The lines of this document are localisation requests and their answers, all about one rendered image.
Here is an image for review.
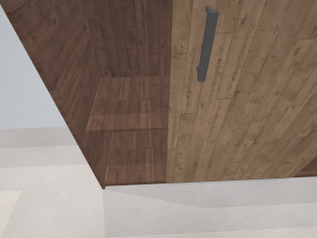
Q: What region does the wardrobe door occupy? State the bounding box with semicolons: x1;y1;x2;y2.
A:
301;156;317;172
165;0;317;183

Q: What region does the handle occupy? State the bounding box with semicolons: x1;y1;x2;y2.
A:
196;5;219;82

